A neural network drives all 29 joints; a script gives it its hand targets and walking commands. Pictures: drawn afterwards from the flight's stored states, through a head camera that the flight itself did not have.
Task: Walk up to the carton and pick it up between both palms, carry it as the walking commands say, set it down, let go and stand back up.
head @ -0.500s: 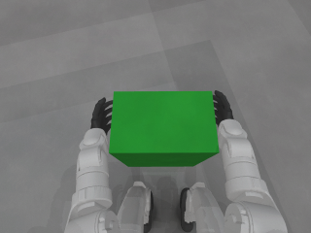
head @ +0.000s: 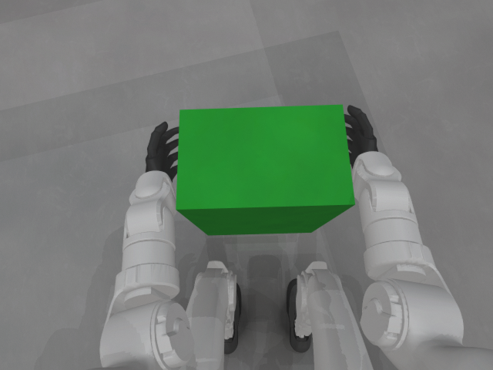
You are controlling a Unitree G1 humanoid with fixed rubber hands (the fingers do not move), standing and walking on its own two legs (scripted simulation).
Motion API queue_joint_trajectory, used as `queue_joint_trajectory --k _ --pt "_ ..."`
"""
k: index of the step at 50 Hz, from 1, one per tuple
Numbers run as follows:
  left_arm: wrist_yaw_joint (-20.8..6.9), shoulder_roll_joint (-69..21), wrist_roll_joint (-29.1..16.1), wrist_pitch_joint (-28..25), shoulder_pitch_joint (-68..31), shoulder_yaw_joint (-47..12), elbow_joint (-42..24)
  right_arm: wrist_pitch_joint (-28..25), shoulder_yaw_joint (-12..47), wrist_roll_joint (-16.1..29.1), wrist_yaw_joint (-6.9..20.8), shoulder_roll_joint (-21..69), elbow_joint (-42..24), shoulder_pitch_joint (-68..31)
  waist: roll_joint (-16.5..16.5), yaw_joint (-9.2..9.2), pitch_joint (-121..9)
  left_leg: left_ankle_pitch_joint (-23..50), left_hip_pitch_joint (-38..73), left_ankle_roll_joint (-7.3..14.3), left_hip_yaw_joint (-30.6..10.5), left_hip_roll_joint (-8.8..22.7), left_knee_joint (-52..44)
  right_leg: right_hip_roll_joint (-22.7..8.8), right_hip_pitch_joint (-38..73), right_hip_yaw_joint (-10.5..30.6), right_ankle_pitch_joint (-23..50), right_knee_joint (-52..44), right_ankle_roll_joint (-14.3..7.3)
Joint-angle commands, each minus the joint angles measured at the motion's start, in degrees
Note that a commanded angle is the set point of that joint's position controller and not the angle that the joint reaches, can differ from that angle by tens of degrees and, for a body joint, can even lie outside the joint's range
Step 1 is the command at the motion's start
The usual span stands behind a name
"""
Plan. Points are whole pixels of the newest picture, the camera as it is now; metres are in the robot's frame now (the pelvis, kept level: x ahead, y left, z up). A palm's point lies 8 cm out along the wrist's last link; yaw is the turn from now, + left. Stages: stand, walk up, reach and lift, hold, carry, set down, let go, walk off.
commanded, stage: set down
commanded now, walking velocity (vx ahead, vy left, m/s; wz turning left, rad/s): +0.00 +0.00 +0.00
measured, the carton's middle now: (260, 184) +0.41 +0.02 -0.14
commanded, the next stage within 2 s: none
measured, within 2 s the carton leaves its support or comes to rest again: neither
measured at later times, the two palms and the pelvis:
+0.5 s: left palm (172, 174) +0.44 +0.19 -0.15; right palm (339, 159) +0.47 -0.14 -0.16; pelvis -0.01 -0.01 -0.07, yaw +0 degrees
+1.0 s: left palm (182, 176) +0.46 +0.19 -0.25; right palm (326, 163) +0.49 -0.13 -0.25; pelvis -0.02 +0.00 -0.14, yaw +0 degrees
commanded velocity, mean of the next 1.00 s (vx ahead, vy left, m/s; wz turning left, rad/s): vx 0.00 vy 0.00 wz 0.00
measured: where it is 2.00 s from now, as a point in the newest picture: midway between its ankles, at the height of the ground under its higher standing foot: (263, 328)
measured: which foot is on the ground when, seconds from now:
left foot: down 0.00-1.00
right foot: down 0.00-1.00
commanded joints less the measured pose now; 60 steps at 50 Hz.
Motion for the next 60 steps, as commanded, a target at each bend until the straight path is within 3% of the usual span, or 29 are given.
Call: queue_joint_trajectory --k 1,15,24,39,60 --pt "-10.84 -52.56 -6.19 -0.48 -37.87 -32.1 1.39 -0.81 28.86 6.99 10.45 57.76 0.51 -34.59 -1.05 1.5 -49.19 11.47 22.78 -1.62 -2.21 -8.27 -6.09 8.27 25.94 1.99 8.53 -5.76 1.05" --pt "-11.57 -48.75 -8.11 -1.09 -42.05 -31.35 1.38 -1.51 30.1 8.86 7.1 56.51 -0.19 -39.4 -2.27 2.15 -55.56 14.55 11.39 -1.92 -0.8 -8.65 2.43 8.79 24.01 1.99 13.92 2.25 1.88" --pt "-11.05 -46.58 -9.28 -1.37 -45.26 -31.43 1.49 -2.03 30.0 9.94 5.9 54.2 0.42 -43.17 -2.19 2.28 -57.52 14.4 7.19 -2.43 -0.57 -8.48 6.51 9.02 19.69 1.09 13.76 7.25 1.87" --pt "-10.05 -44.69 -9.54 -1.34 -52.5 -30.35 2.57 -2.12 28.13 10.81 6.13 51.21 2.02 -50.4 -1.0 2.43 -58.28 12.84 3.44 -2.7 -0.3 -8.06 12.69 9.02 9.52 -0.46 10.36 14.7 1.44" --pt "-9.59 -40.43 -12.16 -2.75 -60.44 -31.49 2.98 -3.35 29.76 14.28 6.36 46.93 3.3 -57.94 -1.48 2.23 -58.28 13.92 -1.91 -2.48 0.29 -7.35 21.91 7.98 3.61 -0.88 11.3 24.04 1.33"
